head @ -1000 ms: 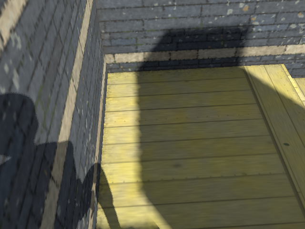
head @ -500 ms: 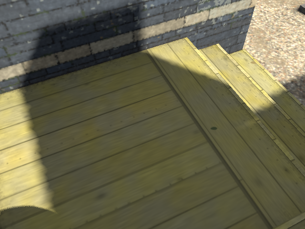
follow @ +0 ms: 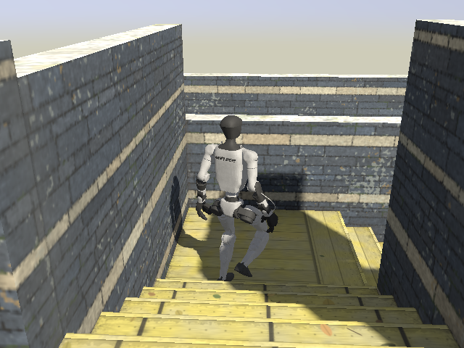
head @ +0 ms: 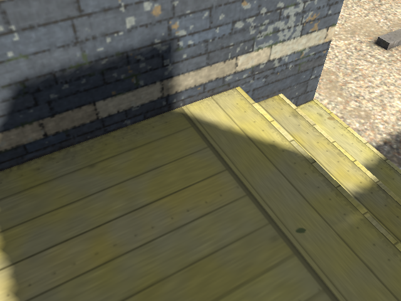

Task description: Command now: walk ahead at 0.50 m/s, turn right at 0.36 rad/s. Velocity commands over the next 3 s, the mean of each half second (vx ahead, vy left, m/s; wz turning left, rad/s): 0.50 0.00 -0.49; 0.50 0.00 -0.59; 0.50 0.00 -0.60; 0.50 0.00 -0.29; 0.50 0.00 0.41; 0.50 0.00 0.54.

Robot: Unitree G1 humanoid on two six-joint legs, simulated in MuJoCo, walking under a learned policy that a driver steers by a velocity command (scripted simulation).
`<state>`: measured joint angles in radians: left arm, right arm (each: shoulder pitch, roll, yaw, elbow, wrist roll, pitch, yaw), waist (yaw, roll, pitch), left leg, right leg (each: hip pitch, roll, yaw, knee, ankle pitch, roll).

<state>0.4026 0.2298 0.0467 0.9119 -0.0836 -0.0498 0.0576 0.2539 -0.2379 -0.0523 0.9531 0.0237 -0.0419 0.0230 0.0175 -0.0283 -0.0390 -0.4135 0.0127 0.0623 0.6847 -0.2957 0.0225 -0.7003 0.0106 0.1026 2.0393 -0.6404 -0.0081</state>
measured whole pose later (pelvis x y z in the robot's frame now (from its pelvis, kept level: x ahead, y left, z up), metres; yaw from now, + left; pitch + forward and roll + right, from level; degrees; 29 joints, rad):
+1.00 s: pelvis +0.58 -0.07 +0.03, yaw -34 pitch +1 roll +1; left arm 0.27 0.24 0.07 0.85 0.07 -0.09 -0.07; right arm 0.28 -0.17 -0.02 0.80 -0.04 -0.12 -0.01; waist -0.05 -0.04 0.02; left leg -0.20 -0.01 0.06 0.33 -0.15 0.03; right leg -0.58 -0.01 0.08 1.13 -0.26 -0.05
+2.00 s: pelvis +0.94 -0.51 -0.01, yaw -59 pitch +5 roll +3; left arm 0.17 0.24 -0.01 0.81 0.11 -0.09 -0.06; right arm 0.52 -0.19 0.01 0.97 -0.08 -0.09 0.01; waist -0.12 -0.03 -0.11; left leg -0.34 -0.05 0.05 0.75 -0.50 0.07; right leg -0.78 -0.07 0.07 1.18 -0.17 0.05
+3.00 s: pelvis +1.33 -0.87 -0.33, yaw -26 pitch +0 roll +1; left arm 0.51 0.19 -0.01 1.07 0.07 -0.08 -0.07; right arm 0.22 -0.22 -0.05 1.01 -0.08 -0.07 0.06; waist 0.06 -0.03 0.02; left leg -0.34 -0.04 0.12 0.57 -0.21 0.09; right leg -0.27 -0.13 0.02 1.64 -0.72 0.04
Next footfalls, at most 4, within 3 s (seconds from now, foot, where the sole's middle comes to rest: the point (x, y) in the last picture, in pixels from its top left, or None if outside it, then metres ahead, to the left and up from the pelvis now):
0.36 right None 0.36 -0.12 -0.75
0.80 left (209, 255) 0.69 0.00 -0.75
1.34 right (323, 235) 0.78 -0.42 -0.75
1.76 left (311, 184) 1.02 -0.42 -0.75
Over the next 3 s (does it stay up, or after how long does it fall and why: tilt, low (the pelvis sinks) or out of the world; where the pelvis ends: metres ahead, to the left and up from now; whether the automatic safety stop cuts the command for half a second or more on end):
stays up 1.33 -0.87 -0.33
